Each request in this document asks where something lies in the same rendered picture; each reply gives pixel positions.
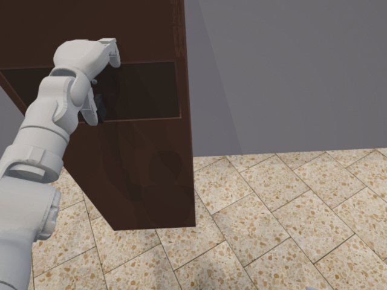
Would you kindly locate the drawer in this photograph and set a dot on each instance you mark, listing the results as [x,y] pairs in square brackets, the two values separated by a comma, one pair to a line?
[135,90]

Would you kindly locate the handle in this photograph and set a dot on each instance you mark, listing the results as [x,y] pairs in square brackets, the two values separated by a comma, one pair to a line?
[101,110]

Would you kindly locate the left robot hand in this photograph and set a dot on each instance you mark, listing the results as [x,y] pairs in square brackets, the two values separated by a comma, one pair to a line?
[90,57]

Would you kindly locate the robot left forearm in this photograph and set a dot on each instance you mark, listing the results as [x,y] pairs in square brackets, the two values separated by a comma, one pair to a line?
[37,151]

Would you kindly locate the left robot upper arm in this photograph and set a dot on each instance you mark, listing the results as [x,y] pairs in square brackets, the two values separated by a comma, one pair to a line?
[28,212]

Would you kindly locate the cabinet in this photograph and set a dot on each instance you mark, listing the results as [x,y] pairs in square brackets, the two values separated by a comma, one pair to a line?
[138,173]

